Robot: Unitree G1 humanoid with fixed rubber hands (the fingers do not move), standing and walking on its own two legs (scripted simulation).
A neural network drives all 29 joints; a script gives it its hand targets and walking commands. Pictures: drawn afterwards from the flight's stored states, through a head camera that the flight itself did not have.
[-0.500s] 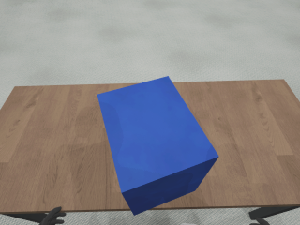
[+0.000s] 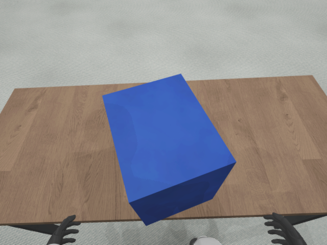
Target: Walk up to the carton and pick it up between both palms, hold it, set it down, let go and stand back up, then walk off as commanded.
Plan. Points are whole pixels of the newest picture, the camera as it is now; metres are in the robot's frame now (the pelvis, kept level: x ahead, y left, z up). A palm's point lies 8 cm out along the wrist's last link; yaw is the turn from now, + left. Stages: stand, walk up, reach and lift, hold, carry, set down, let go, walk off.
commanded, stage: reach and lift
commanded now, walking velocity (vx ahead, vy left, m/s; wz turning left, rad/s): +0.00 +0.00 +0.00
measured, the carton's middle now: (162, 152) +0.33 +0.03 +0.00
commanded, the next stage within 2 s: none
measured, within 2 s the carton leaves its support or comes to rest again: neither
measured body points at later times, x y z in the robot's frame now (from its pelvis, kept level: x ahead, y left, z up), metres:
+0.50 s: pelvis -0.02 -0.02 +0.00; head +0.01 -0.06 +0.45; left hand +0.14 +0.24 -0.05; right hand +0.15 -0.29 -0.09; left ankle -0.03 +0.12 -0.73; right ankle +0.07 -0.13 -0.73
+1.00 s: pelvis +0.03 +0.00 +0.01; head +0.06 -0.01 +0.46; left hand +0.19 +0.22 -0.02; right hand +0.23 -0.26 -0.04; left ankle -0.03 +0.13 -0.73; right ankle +0.07 -0.13 -0.73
